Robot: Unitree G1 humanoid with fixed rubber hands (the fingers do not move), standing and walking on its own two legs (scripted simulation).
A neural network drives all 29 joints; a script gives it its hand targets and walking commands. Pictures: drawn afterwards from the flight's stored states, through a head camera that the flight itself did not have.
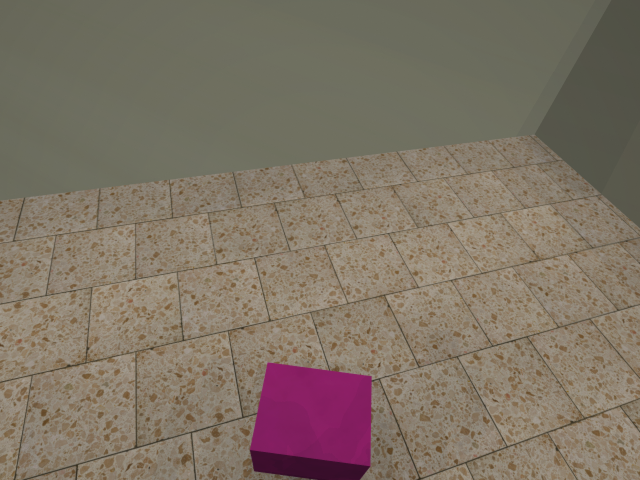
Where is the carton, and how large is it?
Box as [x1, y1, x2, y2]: [250, 362, 371, 479]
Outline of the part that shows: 268,362 250,447 254,470 315,479 359,479 369,467 370,462 371,376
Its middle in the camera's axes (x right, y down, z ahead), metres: -0.02 +0.51 +1.07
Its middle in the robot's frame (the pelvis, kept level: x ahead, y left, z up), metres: +0.39 -0.02 -0.66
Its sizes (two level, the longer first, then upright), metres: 0.285 0.217 0.230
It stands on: the floor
